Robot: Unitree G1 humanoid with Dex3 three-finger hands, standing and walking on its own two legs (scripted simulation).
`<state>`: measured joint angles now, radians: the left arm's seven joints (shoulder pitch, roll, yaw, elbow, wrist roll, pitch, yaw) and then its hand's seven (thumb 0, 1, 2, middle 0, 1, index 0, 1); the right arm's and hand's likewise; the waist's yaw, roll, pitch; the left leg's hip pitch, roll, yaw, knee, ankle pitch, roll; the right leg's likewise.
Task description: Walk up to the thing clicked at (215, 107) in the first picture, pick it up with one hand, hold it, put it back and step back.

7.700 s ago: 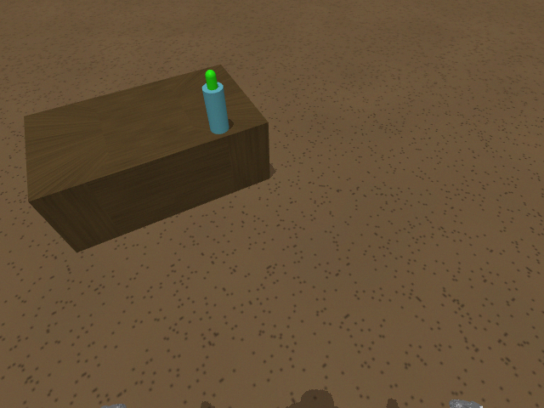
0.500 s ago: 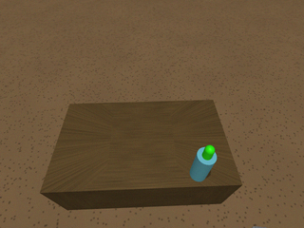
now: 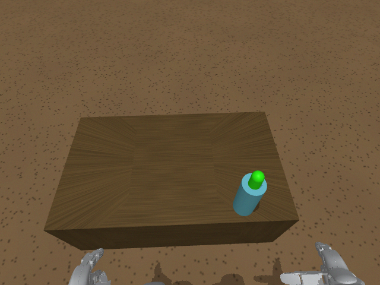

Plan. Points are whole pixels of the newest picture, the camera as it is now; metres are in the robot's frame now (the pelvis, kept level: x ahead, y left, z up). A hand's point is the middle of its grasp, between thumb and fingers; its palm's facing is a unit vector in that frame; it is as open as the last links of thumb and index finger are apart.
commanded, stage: go down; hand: right
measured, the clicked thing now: (250, 192) +0.42 -0.18 -0.28
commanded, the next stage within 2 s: none
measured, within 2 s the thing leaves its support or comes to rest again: neither
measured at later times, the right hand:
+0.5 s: hand (311, 269) +0.16 -0.26 -0.13, palm faces +0.03 +0.95 -0.33, open 17.4 cm
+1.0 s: hand (326, 262) +0.17 -0.29 -0.12, palm faces +0.14 +0.94 -0.32, open 17.5 cm
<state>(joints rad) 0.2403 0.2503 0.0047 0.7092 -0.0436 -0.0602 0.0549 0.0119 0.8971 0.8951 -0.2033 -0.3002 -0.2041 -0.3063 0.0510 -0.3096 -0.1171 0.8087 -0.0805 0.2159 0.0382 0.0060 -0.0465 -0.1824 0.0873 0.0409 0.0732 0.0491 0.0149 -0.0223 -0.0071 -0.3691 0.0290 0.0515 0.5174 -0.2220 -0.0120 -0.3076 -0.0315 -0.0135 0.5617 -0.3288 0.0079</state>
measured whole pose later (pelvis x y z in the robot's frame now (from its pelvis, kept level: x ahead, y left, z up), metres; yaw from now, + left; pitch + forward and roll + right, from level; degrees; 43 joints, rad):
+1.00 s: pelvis -0.01 -0.01 -0.04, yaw -3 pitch +9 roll +3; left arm 0.25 0.24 -0.04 0.64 -0.02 -0.26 0.16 0.01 0.89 0.90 -0.20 -0.30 -0.20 -0.31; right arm 0.21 -0.40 -0.20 0.25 0.02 0.42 0.07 -0.01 0.56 -0.07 0.04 0.05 0.04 0.06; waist 0.02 -0.02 -0.10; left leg -0.64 0.04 0.10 0.87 -0.38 -0.02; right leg -0.63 -0.03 0.06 0.97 -0.50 0.00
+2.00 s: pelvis -0.01 -0.01 -0.05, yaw -1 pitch +16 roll +3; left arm 0.33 0.30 -0.05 0.71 0.01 -0.18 0.11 0.01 0.90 0.89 -0.20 -0.30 -0.21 -0.30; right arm -0.42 -0.72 -0.54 1.08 0.07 -0.17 0.53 -0.01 0.53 -0.05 0.06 0.04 0.05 0.05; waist 0.06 0.02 -0.07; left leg -0.80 0.04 0.08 0.89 -0.36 -0.01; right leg -0.77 -0.04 0.04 0.99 -0.49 0.00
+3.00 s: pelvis -0.04 -0.02 -0.13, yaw +1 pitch +27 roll +4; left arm 0.31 0.33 -0.08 0.67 0.03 -0.20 0.05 0.01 0.89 0.90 -0.21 -0.30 -0.20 -0.32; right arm -0.61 -0.75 -0.59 1.23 0.21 -0.48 0.64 -0.01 0.60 -0.05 0.05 0.04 0.05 0.05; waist 0.10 0.03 -0.16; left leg -1.25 0.04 0.06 1.25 -0.46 -0.03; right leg -1.22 -0.03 0.04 1.37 -0.62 -0.01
